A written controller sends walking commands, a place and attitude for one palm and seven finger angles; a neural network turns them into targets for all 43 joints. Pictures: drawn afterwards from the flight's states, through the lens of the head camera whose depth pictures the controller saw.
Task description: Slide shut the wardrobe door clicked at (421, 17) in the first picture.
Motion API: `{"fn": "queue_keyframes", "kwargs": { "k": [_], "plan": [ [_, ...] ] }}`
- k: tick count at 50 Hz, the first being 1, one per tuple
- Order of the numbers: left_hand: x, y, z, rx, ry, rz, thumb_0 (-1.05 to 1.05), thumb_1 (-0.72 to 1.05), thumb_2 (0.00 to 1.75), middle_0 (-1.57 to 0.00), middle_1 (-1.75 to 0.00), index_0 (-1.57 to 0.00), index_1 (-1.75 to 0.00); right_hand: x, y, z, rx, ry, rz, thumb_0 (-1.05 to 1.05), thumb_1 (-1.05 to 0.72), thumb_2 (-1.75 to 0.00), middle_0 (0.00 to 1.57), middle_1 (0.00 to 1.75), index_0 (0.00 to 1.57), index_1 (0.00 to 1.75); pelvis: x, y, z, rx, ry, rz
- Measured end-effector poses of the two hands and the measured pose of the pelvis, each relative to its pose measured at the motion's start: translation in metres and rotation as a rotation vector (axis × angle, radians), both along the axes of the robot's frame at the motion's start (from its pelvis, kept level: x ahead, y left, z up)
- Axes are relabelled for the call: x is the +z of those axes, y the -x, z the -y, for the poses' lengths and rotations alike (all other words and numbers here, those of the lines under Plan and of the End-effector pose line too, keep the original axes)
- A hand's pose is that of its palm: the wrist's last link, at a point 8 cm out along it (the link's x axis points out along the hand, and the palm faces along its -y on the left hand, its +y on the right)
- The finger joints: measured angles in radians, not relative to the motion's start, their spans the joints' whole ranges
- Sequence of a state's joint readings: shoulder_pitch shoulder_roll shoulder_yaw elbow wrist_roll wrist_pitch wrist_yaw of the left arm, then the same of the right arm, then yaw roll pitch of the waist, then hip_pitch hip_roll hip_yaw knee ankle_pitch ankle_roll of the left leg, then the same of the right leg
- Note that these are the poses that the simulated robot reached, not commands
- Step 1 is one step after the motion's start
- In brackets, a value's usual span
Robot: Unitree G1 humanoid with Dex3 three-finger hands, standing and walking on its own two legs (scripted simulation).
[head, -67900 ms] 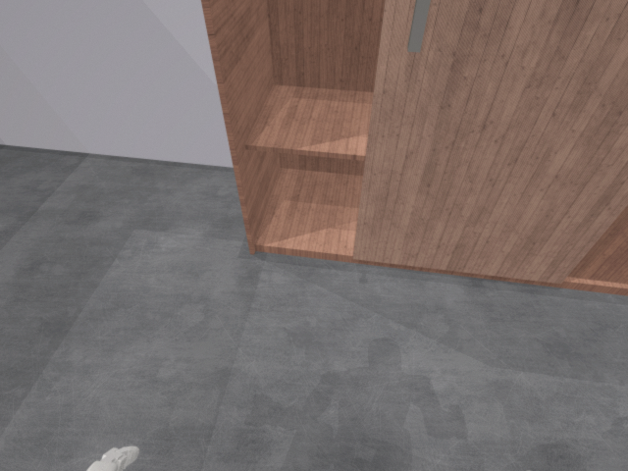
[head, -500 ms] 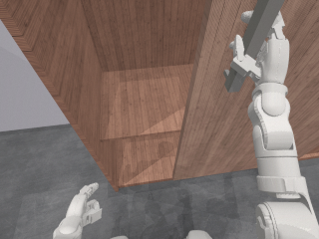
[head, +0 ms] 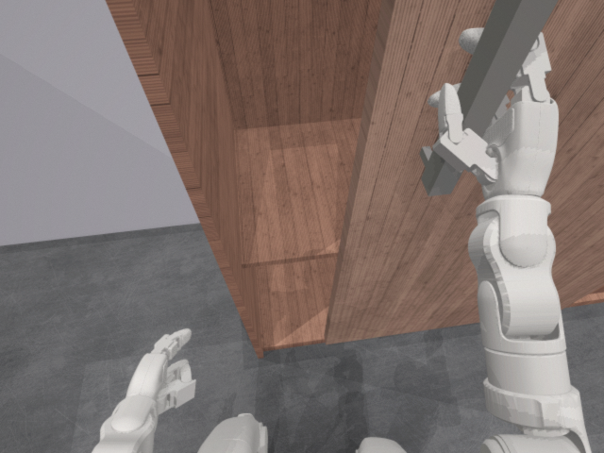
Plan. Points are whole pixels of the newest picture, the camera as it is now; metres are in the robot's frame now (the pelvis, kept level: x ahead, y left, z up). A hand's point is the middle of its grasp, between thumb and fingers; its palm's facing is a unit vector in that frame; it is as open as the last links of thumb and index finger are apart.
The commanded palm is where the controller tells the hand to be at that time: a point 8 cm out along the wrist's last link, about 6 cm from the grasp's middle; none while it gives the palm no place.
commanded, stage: step sideways, sliding the door along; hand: right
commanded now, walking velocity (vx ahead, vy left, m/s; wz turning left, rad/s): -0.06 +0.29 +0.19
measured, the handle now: (464, 94) +0.41 -0.16 +0.24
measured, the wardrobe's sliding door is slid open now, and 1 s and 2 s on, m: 0.20 0.00 0.00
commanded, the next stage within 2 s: stop walking and hold the door there in 0.90 s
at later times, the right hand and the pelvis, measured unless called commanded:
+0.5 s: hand (243, 161) +0.34 +0.04 +0.22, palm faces +0.01 +1.00 -0.07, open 7.5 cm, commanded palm +0.31 +0.03 +0.23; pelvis -0.03 +0.13 +0.00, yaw +4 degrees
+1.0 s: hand (231, 153) +0.35 +0.06 +0.23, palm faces +0.25 +0.97 -0.03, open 7.0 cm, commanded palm +0.31 +0.02 +0.22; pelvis -0.04 +0.25 +0.01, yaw +4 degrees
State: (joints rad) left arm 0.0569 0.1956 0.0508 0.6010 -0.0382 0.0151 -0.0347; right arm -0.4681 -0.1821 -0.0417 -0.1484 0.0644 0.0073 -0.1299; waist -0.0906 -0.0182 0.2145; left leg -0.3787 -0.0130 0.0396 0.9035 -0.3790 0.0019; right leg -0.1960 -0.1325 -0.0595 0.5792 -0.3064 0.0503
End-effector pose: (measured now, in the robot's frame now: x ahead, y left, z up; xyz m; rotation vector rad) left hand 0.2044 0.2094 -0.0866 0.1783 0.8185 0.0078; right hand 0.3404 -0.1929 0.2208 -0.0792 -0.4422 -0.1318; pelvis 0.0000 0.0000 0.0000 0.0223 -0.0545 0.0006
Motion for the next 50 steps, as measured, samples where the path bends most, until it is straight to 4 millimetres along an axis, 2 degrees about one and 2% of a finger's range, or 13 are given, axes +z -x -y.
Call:
{"fn": "queue_keyframes", "kwargs": {
  "k": [4,7,13,15,19,22,26,30,33,36,42,45,50],
  "plan": [
    [0.010,0.005,-0.018,-0.029,0.000,-0.011,0.01,0.91,0.90,-0.20,-0.30,-0.20,-0.30,0.000,0.003,-0.029,0.034,-0.008,0.002,-0.09,-0.69,-0.76,0.44,1.42,0.19,1.15,0.007,-0.001,-0.019,0.021,-0.036,0.000],
    [0.011,0.003,-0.031,-0.045,0.018,0.003,0.01,0.91,0.90,-0.20,-0.30,-0.20,-0.30,0.000,0.005,-0.051,0.041,-0.003,0.005,-0.09,-0.70,-0.75,0.44,1.42,0.18,1.15,0.007,0.000,-0.037,0.049,-0.050,0.007],
    [-0.006,-0.007,-0.061,-0.044,0.107,0.082,0.01,0.90,0.90,-0.20,-0.30,-0.20,-0.30,-0.002,0.009,-0.097,0.007,0.046,0.040,-0.12,-0.70,-0.75,0.48,1.43,0.14,1.11,-0.014,0.006,-0.089,0.065,-0.037,0.045],
    [-0.009,-0.004,-0.075,-0.014,0.120,0.082,0.01,0.90,0.90,-0.20,-0.30,-0.20,-0.30,-0.002,0.011,-0.113,0.000,0.049,0.033,-0.12,-0.70,-0.76,0.49,1.42,0.14,1.12,-0.013,0.010,-0.100,0.045,-0.038,0.046],
    [-0.004,0.014,-0.108,0.056,0.072,0.060,0.01,0.91,0.90,-0.20,-0.30,-0.20,-0.30,-0.001,0.015,-0.144,0.041,0.013,0.007,-0.10,-0.70,-0.77,0.45,1.41,0.15,1.16,-0.004,0.016,-0.110,0.047,0.010,0.001],
    [0.000,0.032,-0.134,0.112,0.013,0.052,0.01,0.91,0.90,-0.20,-0.30,-0.20,-0.30,-0.001,0.017,-0.165,0.090,0.007,0.010,-0.09,-0.69,-0.74,0.41,1.41,0.14,1.15,-0.005,0.021,-0.117,0.057,0.014,-0.015],
    [0.006,0.060,-0.163,0.139,-0.003,0.008,0.01,0.91,0.90,-0.20,-0.30,-0.20,-0.30,-0.001,0.020,-0.190,0.142,0.025,0.004,-0.08,-0.67,-0.72,0.37,1.41,0.12,1.12,0.001,0.031,-0.141,0.081,0.005,-0.001],
    [-0.001,0.079,-0.191,0.132,0.022,-0.012,0.01,0.91,0.90,-0.20,-0.30,-0.20,-0.30,-0.001,0.021,-0.195,0.064,0.004,-0.005,-0.05,-0.72,-0.76,0.39,1.42,0.11,1.17,-0.001,0.039,-0.171,0.112,-0.021,0.006],
    [-0.017,0.086,-0.212,0.125,0.047,-0.009,0.01,0.90,0.90,-0.20,-0.30,-0.20,-0.30,0.000,0.023,-0.198,-0.020,0.023,-0.004,-0.07,-0.68,-0.78,0.43,1.42,0.12,1.16,-0.015,0.043,-0.198,0.114,-0.016,0.019],
    [-0.024,0.093,-0.230,0.135,0.046,-0.041,0.01,0.91,0.90,-0.20,-0.30,-0.20,-0.30,0.001,0.024,-0.201,-0.099,0.016,-0.032,-0.08,-0.66,-0.80,0.45,1.42,0.15,1.16,-0.013,0.048,-0.215,0.074,-0.025,0.027],
    [-0.005,0.103,-0.256,0.129,-0.042,-0.105,0.01,0.91,0.90,-0.20,-0.30,-0.20,-0.30,0.002,0.025,-0.202,-0.130,-0.004,-0.047,-0.08,-0.64,-0.81,0.46,1.41,0.19,1.19,0.002,0.044,-0.229,0.082,0.014,-0.027],
    [0.001,0.097,-0.264,0.135,-0.075,-0.084,0.01,0.91,0.90,-0.20,-0.30,-0.20,-0.30,0.000,0.024,-0.202,-0.115,-0.001,-0.022,-0.09,-0.65,-0.79,0.45,1.41,0.19,1.16,-0.002,0.044,-0.233,0.074,0.010,-0.021],
    [0.023,0.080,-0.263,0.082,-0.055,-0.062,0.01,0.91,0.90,-0.19,-0.30,-0.20,-0.30,0.000,0.024,-0.201,-0.113,-0.026,-0.036,-0.09,-0.64,-0.79,0.45,1.42,0.21,1.17,0.013,0.038,-0.246,0.072,-0.042,-0.001]
  ]
}}
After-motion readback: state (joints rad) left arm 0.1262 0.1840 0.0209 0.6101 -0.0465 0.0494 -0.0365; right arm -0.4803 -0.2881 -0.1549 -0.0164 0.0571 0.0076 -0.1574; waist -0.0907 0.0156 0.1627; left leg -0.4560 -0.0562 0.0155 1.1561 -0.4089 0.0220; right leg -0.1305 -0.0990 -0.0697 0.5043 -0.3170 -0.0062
